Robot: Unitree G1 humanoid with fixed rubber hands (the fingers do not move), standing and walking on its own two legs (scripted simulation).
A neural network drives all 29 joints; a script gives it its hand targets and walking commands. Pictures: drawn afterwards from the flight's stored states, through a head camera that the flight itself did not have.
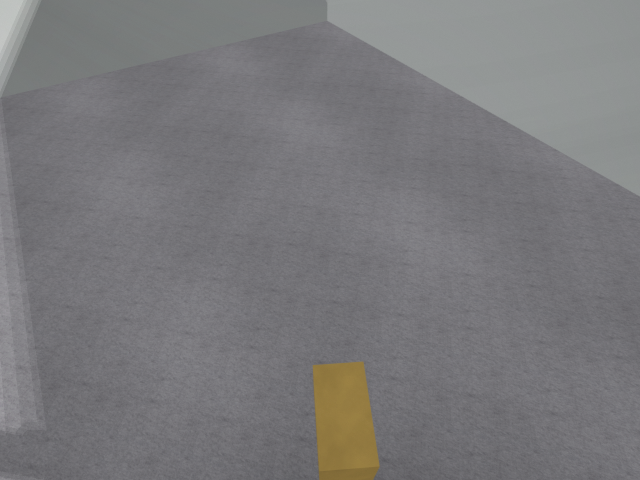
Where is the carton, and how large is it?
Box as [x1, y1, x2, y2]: [313, 362, 379, 479]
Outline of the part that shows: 363,362 313,365 319,479 372,479 379,466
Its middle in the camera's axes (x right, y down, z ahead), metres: +0.07 +0.51 +1.09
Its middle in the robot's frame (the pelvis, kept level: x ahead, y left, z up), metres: +0.40 -0.04 -0.68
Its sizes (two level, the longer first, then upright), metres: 0.266 0.146 0.200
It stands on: the floor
